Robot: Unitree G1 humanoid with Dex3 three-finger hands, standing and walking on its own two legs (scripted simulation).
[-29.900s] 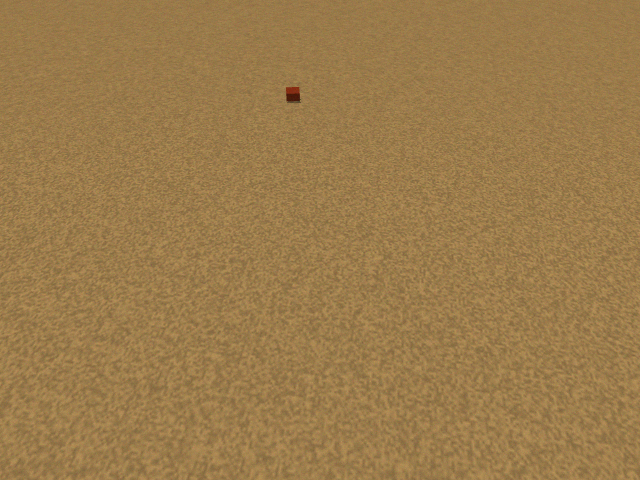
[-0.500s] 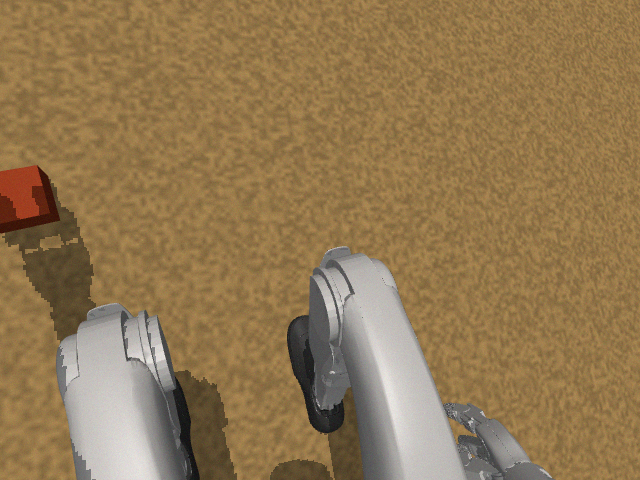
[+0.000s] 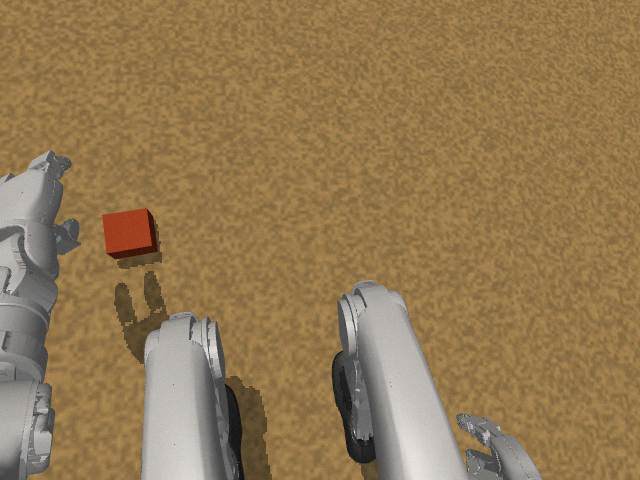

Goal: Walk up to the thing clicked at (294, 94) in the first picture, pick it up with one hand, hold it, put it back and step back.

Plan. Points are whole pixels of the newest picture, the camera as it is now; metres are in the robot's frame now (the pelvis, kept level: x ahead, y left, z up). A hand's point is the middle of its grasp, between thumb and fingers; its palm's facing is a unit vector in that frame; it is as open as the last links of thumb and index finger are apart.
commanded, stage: home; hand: left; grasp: from above
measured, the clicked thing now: (131, 233) +0.51 +0.27 -0.38
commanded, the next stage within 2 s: none
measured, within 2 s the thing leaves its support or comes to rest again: neither
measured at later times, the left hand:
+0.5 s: hand (9, 373) +0.27 +0.21 +0.09, palm faces +0.00 -0.92 -0.39, open 7.4 cm
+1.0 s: hand out of the picture +0.22 +0.19 +0.26, palm faces +0.17 -0.96 -0.22, open 7.4 cm
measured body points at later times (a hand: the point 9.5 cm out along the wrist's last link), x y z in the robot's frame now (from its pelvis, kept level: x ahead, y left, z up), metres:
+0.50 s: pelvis +0.01 -0.01 +0.18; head +0.12 +0.02 +0.62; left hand +0.26 +0.26 +0.11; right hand +0.22 -0.23 +0.09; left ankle +0.07 +0.11 -0.37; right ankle +0.10 -0.14 -0.37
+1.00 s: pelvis +0.07 +0.00 +0.31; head +0.08 +0.00 +0.76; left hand +0.21 +0.24 +0.28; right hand +0.24 -0.23 +0.24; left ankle +0.07 +0.11 -0.37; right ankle +0.10 -0.14 -0.37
